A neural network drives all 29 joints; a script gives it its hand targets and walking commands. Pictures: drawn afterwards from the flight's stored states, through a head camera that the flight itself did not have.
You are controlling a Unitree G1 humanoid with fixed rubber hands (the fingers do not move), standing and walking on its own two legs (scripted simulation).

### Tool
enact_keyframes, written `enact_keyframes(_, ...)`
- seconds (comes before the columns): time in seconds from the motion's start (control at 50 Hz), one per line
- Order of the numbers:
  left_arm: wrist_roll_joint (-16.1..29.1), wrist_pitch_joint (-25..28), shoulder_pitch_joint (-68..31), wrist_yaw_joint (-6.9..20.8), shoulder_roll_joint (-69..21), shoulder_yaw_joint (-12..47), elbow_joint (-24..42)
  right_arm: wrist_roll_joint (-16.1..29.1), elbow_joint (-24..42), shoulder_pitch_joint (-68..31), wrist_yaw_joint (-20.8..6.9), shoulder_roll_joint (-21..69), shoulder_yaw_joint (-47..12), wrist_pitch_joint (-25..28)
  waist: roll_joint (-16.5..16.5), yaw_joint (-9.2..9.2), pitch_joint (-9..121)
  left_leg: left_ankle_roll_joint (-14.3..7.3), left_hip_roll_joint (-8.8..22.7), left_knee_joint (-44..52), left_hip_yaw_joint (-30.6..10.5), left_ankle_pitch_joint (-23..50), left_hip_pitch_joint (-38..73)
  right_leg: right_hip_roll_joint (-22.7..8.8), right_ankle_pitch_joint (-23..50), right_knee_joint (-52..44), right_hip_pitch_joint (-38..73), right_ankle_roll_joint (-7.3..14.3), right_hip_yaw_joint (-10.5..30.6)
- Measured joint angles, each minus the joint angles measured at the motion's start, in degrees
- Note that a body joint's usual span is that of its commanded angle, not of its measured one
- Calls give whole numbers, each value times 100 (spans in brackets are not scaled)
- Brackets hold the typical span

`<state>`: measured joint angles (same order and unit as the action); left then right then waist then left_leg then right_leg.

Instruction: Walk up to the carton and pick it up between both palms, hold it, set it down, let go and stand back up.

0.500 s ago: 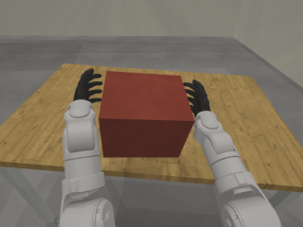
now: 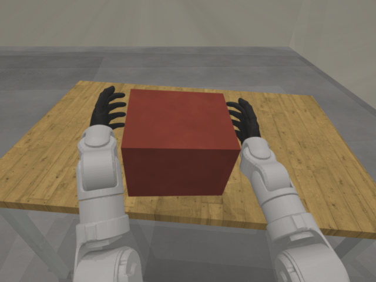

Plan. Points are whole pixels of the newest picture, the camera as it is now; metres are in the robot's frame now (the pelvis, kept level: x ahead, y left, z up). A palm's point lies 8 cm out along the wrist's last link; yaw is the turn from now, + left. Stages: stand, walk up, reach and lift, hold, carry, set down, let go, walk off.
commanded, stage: hold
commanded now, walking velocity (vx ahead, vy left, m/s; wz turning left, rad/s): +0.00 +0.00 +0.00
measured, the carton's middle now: (177, 143) +0.37 +0.01 +0.16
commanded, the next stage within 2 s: none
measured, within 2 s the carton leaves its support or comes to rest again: neither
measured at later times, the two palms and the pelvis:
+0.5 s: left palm (102, 127) +0.35 +0.15 +0.22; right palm (249, 138) +0.34 -0.14 +0.18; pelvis -0.01 +0.00 +0.00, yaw +0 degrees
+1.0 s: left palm (103, 127) +0.35 +0.15 +0.21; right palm (248, 138) +0.35 -0.14 +0.18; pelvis +0.00 +0.00 +0.00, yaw +0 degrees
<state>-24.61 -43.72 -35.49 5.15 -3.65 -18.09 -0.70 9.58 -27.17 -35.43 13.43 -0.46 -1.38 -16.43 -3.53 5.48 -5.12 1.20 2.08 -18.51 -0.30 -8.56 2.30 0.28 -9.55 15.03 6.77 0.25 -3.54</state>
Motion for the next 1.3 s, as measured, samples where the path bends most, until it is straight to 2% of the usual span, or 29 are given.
enact_keyframes(0.62,-38,67,-145,5,7,-30,-223,-121,-192,-64,-60,63,158,121,-28,-15,-27,-14,-6,17,13,62,-47,-8,49,15,-66,-4,8)
enact_keyframes(1.3,-7,31,1,-18,-6,29,-40,-30,-75,9,-26,3,29,122,-12,5,-42,-7,-4,-13,3,-1,-6,-6,3,3,-1,-5,-6)
